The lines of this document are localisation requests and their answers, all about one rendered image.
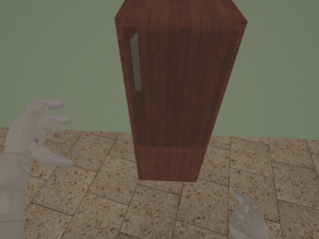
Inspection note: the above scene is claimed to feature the handle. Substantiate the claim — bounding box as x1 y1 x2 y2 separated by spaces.
130 33 142 91

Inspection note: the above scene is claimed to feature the robot left hand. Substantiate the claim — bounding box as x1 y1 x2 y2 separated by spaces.
4 98 73 168

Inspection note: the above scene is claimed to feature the robot right hand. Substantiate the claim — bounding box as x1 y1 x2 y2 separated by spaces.
229 191 269 239

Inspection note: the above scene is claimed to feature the left robot forearm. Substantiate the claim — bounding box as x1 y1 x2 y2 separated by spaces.
0 152 33 239

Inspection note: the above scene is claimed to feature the cupboard door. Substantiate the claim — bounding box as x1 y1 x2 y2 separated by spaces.
122 26 239 149

